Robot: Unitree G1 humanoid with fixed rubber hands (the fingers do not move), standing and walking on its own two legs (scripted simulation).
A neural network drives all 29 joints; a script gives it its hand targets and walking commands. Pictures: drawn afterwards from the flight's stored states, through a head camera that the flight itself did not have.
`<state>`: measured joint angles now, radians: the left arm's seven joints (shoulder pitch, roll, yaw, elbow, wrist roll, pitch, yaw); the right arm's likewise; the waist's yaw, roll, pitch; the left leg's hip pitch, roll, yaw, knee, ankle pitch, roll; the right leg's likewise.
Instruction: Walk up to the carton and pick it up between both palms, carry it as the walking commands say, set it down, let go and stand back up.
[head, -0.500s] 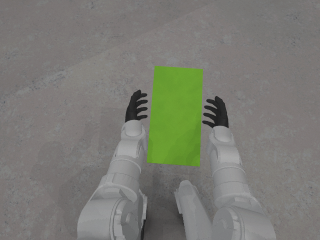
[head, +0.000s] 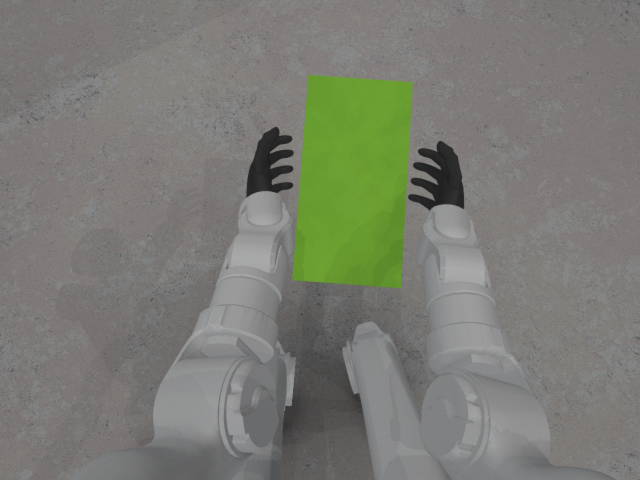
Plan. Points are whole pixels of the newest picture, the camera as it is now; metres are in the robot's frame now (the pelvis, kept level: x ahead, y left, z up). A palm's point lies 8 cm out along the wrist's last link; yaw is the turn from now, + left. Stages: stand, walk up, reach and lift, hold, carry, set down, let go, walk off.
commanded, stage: set down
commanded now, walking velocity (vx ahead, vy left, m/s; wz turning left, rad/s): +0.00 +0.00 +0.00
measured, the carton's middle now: (349, 189) +0.49 -0.09 -0.18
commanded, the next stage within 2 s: none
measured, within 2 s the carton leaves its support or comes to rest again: neither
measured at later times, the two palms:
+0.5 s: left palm (278, 192) +0.49 +0.02 -0.15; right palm (431, 208) +0.44 -0.20 -0.16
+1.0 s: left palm (290, 191) +0.52 +0.01 -0.23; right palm (423, 208) +0.46 -0.22 -0.24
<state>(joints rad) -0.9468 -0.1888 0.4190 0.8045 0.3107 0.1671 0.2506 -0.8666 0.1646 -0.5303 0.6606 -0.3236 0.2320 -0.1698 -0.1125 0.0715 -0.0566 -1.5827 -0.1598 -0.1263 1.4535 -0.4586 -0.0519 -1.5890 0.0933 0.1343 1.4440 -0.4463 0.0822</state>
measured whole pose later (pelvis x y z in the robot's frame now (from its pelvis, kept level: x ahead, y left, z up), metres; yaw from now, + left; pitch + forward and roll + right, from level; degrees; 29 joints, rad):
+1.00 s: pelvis -0.02 -0.01 -0.12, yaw +0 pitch +40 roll +1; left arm -1.35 -0.04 0.42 0.91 0.26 0.23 0.25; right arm -1.21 0.03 -0.53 0.70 -0.28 0.30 -0.14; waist -0.12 0.08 0.13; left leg -2.03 -0.21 -0.12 1.85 -0.53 -0.11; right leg -2.05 0.15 0.13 1.85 -0.51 0.10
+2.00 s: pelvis +0.00 +0.00 -0.20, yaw +1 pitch +36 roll -1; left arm -1.56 0.14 0.21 1.06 0.06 0.18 0.22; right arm -1.42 -0.15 -0.42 0.87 -0.13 0.24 -0.06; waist -0.14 0.09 0.47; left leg -2.14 -0.23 -0.09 2.17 -0.66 -0.09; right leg -2.13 0.09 0.07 2.15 -0.65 0.09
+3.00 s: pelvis +0.00 +0.00 -0.21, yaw +1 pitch +32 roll -1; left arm -1.60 0.18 0.23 1.16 0.07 0.15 0.14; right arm -1.46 -0.19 -0.41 1.00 -0.11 0.19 0.00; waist -0.16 0.08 0.52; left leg -2.14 -0.20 -0.05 2.23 -0.65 -0.07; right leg -2.13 0.05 0.06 2.22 -0.65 0.07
